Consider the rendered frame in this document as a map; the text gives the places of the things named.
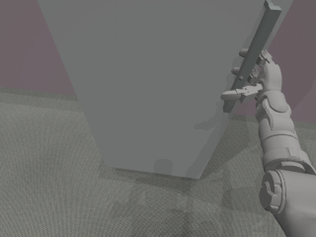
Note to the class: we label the right robot hand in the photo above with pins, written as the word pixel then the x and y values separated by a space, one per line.
pixel 268 79

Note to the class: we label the right robot forearm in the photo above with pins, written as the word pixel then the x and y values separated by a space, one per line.
pixel 278 137

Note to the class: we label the handle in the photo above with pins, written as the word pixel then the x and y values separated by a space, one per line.
pixel 259 40

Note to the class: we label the robot right upper arm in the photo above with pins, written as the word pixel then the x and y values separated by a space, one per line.
pixel 291 198

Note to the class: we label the fridge door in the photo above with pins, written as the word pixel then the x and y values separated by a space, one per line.
pixel 149 74

